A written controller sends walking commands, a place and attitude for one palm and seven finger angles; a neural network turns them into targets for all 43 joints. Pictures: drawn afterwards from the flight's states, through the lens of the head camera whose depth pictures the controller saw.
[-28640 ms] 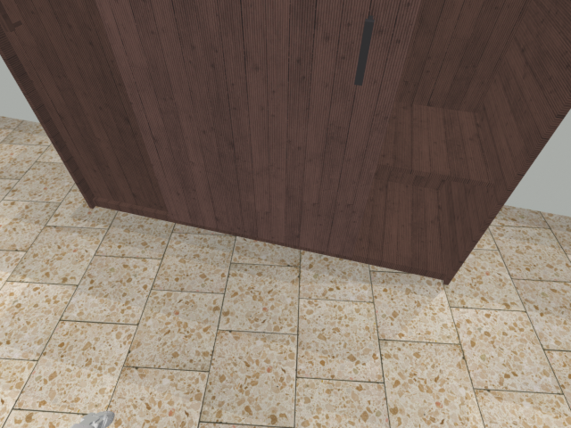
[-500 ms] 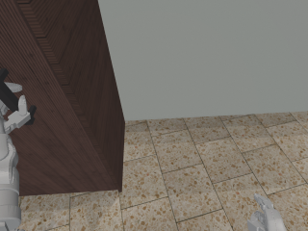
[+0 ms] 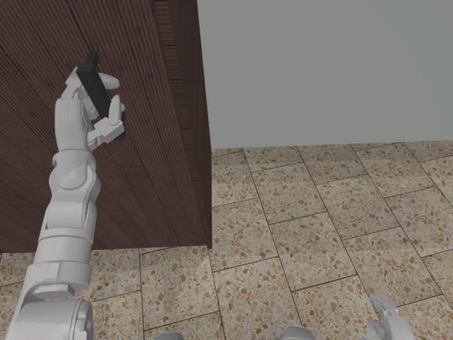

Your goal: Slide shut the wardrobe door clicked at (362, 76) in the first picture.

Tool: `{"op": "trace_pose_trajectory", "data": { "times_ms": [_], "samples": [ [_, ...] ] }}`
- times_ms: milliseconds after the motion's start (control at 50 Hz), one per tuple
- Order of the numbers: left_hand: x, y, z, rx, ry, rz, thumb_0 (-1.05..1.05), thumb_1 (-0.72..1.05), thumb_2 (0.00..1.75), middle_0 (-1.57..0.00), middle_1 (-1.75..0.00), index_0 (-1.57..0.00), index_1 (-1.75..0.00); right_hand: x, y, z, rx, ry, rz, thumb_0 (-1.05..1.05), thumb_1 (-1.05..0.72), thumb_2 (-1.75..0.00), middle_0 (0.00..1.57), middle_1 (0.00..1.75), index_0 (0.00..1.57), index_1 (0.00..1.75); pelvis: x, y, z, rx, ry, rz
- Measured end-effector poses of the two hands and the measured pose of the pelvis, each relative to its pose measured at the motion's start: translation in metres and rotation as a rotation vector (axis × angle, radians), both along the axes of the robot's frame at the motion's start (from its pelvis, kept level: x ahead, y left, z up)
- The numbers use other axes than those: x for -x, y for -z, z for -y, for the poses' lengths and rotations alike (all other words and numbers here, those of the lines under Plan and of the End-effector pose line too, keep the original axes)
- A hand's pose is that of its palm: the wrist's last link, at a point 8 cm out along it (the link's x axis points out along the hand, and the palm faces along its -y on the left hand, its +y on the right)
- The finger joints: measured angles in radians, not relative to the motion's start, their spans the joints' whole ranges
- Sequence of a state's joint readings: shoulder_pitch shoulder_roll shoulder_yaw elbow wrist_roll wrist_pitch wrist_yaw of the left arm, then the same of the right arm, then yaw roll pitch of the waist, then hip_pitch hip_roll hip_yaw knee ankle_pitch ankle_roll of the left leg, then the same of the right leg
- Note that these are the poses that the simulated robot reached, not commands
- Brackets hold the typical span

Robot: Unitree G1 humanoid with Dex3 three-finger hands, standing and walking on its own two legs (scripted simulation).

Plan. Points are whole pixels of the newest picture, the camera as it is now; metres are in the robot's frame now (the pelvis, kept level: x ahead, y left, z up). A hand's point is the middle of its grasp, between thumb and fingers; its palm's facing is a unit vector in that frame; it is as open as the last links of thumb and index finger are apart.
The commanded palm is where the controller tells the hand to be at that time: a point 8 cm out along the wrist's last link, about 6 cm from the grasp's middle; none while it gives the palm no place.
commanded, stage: stop walking and hold the door there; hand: left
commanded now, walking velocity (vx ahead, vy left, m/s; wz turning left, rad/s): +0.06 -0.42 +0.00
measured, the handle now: (107, 98) +0.47 +0.20 +0.15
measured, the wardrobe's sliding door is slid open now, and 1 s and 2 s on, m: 0.00 0.00 0.00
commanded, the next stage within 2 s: loosen the grip on the handle in 0.96 s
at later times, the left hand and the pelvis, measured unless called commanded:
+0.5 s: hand (114, 123) +0.41 +0.18 +0.15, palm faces +0.06 -0.99 -0.09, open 5.8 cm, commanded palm +0.39 +0.21 +0.14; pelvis +0.00 +0.06 +0.02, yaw +0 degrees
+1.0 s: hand (117, 122) +0.41 +0.18 +0.15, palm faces +0.16 -0.98 -0.15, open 5.9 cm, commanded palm +0.39 +0.21 +0.14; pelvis +0.01 +0.02 +0.02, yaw +0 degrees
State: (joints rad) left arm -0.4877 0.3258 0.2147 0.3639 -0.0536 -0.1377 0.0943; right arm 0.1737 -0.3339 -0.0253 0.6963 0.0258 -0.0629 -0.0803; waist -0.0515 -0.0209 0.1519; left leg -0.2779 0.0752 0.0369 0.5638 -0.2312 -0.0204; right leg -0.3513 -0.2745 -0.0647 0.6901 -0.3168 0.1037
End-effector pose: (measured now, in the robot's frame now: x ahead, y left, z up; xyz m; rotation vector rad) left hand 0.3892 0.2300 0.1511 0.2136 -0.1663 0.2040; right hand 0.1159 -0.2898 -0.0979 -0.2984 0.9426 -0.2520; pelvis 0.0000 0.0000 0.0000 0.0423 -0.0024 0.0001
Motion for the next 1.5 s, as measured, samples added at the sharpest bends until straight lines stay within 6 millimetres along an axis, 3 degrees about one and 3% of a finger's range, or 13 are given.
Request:
{"op": "trace_pose_trajectory", "data": {
  "times_ms": [60,180,260,320,440,540,780,940,1060,1140,1240,1400,1500],
  "samples": [
    [0.000,0.003,0.001,0.045,0.043,0.024,-0.09,0.70,0.81,-0.46,-1.40,-0.34,-1.39,-0.003,0.002,-0.029,-0.022,0.015,0.016,0.01,-0.91,-0.90,0.20,0.30,0.20,0.30,0.009,0.002,-0.014,0.000,0.008,0.023],
    [0.002,0.002,0.003,0.087,0.065,0.001,-0.06,0.76,0.80,-0.46,-1.40,-0.27,-1.38,-0.012,0.009,-0.097,-0.175,-0.078,0.016,0.01,-0.91,-0.90,0.20,0.30,0.20,0.30,0.010,-0.003,-0.023,0.011,0.015,0.013],
    [0.003,-0.001,0.002,0.046,0.068,-0.043,-0.06,0.75,0.78,-0.45,-1.39,-0.26,-1.39,-0.019,0.018,-0.125,-0.249,-0.112,0.012,0.01,-0.91,-0.90,0.21,0.30,0.20,0.30,0.009,-0.007,-0.033,0.057,0.011,0.020],
    [0.003,-0.002,0.000,0.058,0.089,-0.055,-0.05,0.75,0.77,-0.45,-1.37,-0.27,-1.39,-0.024,0.013,-0.135,-0.246,-0.123,0.017,0.01,-0.91,-0.90,0.21,0.30,0.20,0.30,0.008,-0.011,-0.040,0.049,0.001,0.015],
    [0.001,-0.001,-0.003,0.104,0.148,-0.043,-0.04,0.74,0.78,-0.45,-1.38,-0.29,-1.38,-0.034,-0.007,-0.130,-0.141,-0.131,0.052,0.01,-0.91,-0.90,0.21,0.30,0.20,0.30,0.003,-0.011,-0.054,0.041,0.000,0.012],
    [0.002,-0.002,-0.002,0.107,0.148,-0.070,-0.03,0.75,0.78,-0.43,-1.37,-0.29,-1.38,-0.038,-0.020,-0.123,-0.126,-0.144,0.060,0.01,-0.91,-0.90,0.21,0.30,0.20,0.30,0.001,-0.021,-0.054,0.065,-0.006,0.010],
    [0.006,-0.005,0.006,0.062,0.044,-0.092,-0.04,0.77,0.80,-0.42,-1.35,-0.22,-1.39,-0.042,-0.007,-0.088,-0.162,-0.101,0.078,0.01,-0.91,-0.90,0.21,0.30,0.20,0.30,-0.004,-0.017,-0.021,0.055,-0.010,0.002],
    [0.006,-0.006,0.006,0.068,0.038,-0.106,-0.04,0.77,0.80,-0.41,-1.34,-0.23,-1.40,-0.036,-0.011,-0.063,-0.097,-0.058,0.048,0.01,-0.91,-0.90,0.21,0.30,0.20,0.30,-0.010,-0.020,-0.020,0.042,-0.011,-0.009],
    [0.006,-0.006,0.004,0.070,0.054,-0.106,-0.04,0.77,0.79,-0.42,-1.33,-0.24,-1.40,-0.032,-0.017,-0.061,-0.082,-0.027,0.056,0.01,-0.91,-0.90,0.20,0.30,0.20,0.30,-0.013,-0.022,-0.026,0.046,-0.003,-0.009],
    [-0.009,-0.010,-0.004,0.021,0.084,-0.150,-0.04,0.65,0.77,-0.43,-1.33,-0.30,-1.40,-0.024,-0.024,-0.070,-0.104,-0.036,0.096,0.01,-0.91,-0.90,0.20,0.30,0.20,0.30,-0.008,-0.022,-0.024,0.029,-0.004,-0.019],
    [-0.002,-0.009,-0.007,0.149,0.040,-0.151,-0.02,0.47,0.69,-0.45,-1.37,-0.44,-1.41,-0.006,-0.026,-0.074,-0.117,-0.037,0.114,0.01,-0.91,-0.90,0.21,0.30,0.20,0.30,-0.005,-0.021,-0.028,0.035,-0.003,-0.024],
    [0.003,-0.004,-0.001,0.068,0.027,-0.130,0.00,-0.13,0.40,-0.43,-1.36,-0.40,-1.36,0.031,-0.012,-0.077,-0.124,-0.019,0.059,0.01,-0.91,-0.90,0.21,0.30,0.20,0.30,0.006,-0.017,-0.038,0.032,-0.003,-0.031],
    [-0.002,0.008,0.000,0.101,0.037,-0.152,0.00,-0.38,0.28,-0.39,-1.32,-0.38,-1.31,0.049,-0.008,-0.079,-0.107,0.007,0.004,0.01,-0.91,-0.90,0.21,0.30,0.20,0.30,0.008,-0.016,-0.043,0.035,0.001,-0.041]
  ]
}}
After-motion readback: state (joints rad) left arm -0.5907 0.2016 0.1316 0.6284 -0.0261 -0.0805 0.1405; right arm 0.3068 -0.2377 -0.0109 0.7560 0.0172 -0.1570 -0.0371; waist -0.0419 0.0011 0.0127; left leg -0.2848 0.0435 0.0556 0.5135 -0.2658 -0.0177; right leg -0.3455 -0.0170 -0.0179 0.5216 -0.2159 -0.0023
